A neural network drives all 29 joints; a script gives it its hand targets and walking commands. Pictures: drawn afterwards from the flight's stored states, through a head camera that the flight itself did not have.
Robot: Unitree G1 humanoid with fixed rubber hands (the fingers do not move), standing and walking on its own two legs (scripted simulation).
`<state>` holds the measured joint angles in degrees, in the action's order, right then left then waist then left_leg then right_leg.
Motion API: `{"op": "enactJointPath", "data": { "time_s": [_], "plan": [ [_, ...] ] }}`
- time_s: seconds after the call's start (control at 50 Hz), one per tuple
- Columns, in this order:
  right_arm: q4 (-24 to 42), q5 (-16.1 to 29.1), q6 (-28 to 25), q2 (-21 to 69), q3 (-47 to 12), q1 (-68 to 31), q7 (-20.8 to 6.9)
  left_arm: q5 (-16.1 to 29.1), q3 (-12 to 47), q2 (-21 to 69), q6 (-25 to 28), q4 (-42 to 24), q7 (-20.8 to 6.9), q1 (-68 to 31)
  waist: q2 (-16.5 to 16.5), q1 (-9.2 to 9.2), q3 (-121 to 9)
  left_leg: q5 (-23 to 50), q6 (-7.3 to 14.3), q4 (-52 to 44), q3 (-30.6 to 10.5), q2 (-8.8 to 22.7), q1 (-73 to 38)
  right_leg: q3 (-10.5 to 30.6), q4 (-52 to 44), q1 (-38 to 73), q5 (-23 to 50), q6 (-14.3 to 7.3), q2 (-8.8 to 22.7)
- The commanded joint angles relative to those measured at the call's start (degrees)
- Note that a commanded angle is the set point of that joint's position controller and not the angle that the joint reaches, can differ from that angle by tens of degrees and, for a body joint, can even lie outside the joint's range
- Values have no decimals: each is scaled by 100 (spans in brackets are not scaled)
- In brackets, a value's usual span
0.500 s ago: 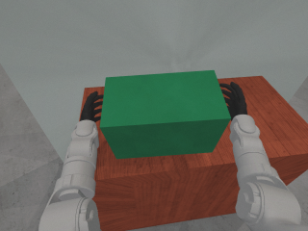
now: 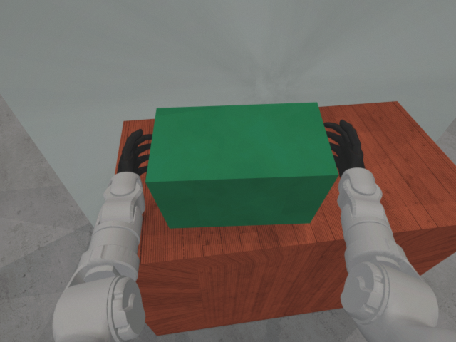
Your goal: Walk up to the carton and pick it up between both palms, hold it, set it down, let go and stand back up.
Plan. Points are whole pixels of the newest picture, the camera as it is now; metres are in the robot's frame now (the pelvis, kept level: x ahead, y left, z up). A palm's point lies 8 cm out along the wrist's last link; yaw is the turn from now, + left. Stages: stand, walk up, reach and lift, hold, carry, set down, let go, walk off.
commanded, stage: set down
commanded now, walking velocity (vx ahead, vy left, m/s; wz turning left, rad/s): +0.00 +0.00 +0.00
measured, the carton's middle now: (238, 169) +0.46 -0.03 +0.04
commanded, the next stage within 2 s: none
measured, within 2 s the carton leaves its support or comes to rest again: rests again in 0.90 s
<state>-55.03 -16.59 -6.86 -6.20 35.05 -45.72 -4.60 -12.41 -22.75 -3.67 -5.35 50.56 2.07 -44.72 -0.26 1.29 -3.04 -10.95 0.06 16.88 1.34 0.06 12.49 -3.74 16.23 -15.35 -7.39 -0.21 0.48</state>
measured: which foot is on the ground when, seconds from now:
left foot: down 0.00-1.00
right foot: down 0.00-1.00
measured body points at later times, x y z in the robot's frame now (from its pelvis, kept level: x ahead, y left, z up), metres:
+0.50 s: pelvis +0.00 +0.00 +0.00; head +0.05 +0.01 +0.45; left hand +0.43 +0.18 +0.06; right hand +0.42 -0.22 +0.08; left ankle -0.03 +0.11 -0.75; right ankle +0.00 -0.11 -0.75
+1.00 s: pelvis +0.00 +0.00 +0.00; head +0.07 +0.00 +0.44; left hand +0.44 +0.17 +0.05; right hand +0.42 -0.23 +0.06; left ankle -0.03 +0.11 -0.75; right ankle +0.00 -0.11 -0.75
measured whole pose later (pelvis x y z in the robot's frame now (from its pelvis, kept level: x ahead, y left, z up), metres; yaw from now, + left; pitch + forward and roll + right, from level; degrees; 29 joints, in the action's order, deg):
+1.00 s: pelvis +0.00 +0.00 +0.00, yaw +0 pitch +12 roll +0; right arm -56.2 -19.4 -11.0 -5.5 36.5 -44.7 -4.2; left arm -13.4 -27.6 -4.1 7.4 61.0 2.4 -47.3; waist -0.1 0.7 -4.2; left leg -10.4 0.0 17.7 1.7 0.4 19.1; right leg -3.5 16.9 -22.1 -6.7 -0.6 0.1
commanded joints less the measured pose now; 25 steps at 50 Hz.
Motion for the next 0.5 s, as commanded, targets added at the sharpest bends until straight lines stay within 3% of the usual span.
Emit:
{"op": "enactJointPath", "data": {
  "time_s": [0.0, 0.08, 0.22, 0.36, 0.48],
  "plan": [
    [-26, -51, -271, 2290, -1805, -2635, -895, 176, 1209, 2390, 553, -445, -694, -3310, -212, -30, -3027, 2018, -269, 151, 247, 12, -375, -222, 592, 1905, 3060, 347, -8],
    [-31, 32, -358, 2355, -1959, -2616, -897, 142, 1129, 2399, 653, -312, -716, -3174, -340, -84, -2956, 2058, -195, 155, 226, 18, -207, -161, 690, 2058, 3398, 386, 20],
    [-66, 147, -605, 2352, -2058, -2662, -858, 284, 1470, 2459, 1043, -349, -629, -3471, -2, -11, -3521, 2291, -261, 271, 201, 53, -166, -133, 769, 1900, 3607, 321, 47],
    [-501, 49, -642, 2146, -1858, -2475, -831, 124, 1272, 2322, 1148, 95, -651, -3259, 23, -18, -3129, 2089, -287, 306, 202, 94, -174, -135, 600, 1546, 3010, 239, 22],
    [-462, -73, -632, 2077, -1565, -2648, -864, 133, 1183, 2305, 1206, 159, -625, -3525, 26, 6, -2941, 1740, -315, 228, 198, 114, -280, -208, 430, 1092, 2149, 189, -13]
  ]
}}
